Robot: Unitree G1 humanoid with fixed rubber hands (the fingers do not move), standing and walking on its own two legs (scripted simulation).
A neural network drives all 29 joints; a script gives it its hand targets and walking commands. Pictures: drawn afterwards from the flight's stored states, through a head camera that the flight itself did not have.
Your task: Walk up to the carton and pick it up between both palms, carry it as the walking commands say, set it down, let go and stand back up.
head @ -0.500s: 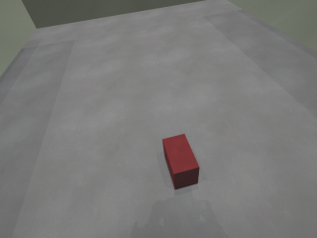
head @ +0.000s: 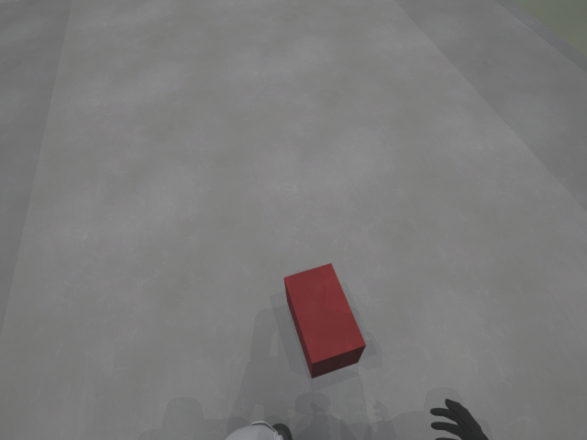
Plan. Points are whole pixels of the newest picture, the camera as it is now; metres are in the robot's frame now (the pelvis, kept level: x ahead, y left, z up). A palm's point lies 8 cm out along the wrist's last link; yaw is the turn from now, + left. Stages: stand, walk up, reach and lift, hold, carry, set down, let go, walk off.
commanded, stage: walk up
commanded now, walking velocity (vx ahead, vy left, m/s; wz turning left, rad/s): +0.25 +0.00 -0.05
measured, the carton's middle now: (321, 320) +0.49 -0.01 -0.65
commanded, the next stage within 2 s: none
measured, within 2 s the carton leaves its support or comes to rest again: neither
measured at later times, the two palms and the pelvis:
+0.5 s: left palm (208, 392) +0.20 +0.17 -0.12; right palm out of the picture +0.07 -0.25 -0.14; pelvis +0.10 -0.04 +0.01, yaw +0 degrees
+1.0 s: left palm out of the picture +0.01 +0.22 -0.13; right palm out of the picture +0.03 -0.24 -0.11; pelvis +0.03 -0.01 +0.02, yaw +0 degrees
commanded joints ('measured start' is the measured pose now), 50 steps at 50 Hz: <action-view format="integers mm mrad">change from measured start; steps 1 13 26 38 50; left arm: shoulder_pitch -24 -233 -301 -214 -303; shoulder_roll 21 64 175 66 105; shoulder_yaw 7 -11 29 -1 28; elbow -43 -75 -104 -64 -91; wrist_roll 12 -5 14 -5 15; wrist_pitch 14 71 69 121 97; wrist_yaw -15 -17 30 7 -14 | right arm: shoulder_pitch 221 333 332 402 383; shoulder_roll -94 -91 -28 -125 -193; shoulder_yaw -36 -1 -16 -32 -54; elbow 20 132 121 180 158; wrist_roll -16 4 0 -20 -22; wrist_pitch -21 12 116 100 59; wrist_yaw -24 -32 -51 -56 -78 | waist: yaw -105 -78 -80 -124 -172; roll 11 208 -119 346 125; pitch -200 -123 -126 -166 -42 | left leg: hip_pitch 412 301 93 287 444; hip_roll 338 196 30 288 395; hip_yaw -287 -106 -155 -469 -387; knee -251 -184 424 -529 -331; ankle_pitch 715 755 -345 -611 9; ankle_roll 101 35 -127 37 73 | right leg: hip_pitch -288 -26 -49 -221 -409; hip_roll -28 82 -209 130 12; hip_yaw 14 -112 134 -111 -31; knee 218 -417 -707 -471 -171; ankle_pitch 156 413 798 91 111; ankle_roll -16 -48 -258 4 33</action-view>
